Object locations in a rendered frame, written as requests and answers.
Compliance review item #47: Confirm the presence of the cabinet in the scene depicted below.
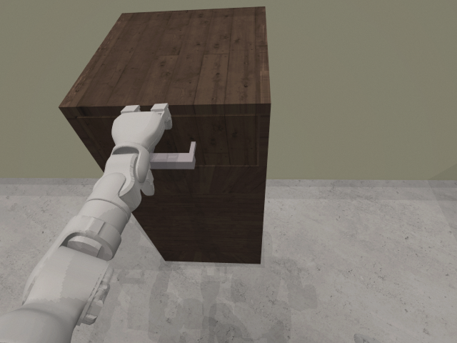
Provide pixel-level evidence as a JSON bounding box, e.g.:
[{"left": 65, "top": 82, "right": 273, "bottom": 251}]
[{"left": 59, "top": 6, "right": 271, "bottom": 264}]

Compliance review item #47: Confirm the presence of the drawer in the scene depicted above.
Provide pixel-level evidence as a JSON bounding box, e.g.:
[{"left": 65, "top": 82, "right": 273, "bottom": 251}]
[{"left": 77, "top": 114, "right": 258, "bottom": 165}]

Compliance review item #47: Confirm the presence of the left robot forearm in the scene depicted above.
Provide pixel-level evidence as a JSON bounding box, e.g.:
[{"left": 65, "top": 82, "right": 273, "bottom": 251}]
[{"left": 22, "top": 142, "right": 151, "bottom": 306}]

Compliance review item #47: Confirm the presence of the handle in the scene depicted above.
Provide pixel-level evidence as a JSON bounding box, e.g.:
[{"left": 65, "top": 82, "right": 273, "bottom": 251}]
[{"left": 150, "top": 141, "right": 196, "bottom": 169}]

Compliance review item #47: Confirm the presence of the left robot hand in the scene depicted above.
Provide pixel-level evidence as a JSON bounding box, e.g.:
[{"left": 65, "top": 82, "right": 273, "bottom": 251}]
[{"left": 111, "top": 103, "right": 172, "bottom": 196}]

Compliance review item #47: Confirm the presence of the robot left upper arm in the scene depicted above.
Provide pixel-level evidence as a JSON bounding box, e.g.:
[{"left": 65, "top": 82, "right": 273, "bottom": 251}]
[{"left": 0, "top": 246, "right": 114, "bottom": 343}]

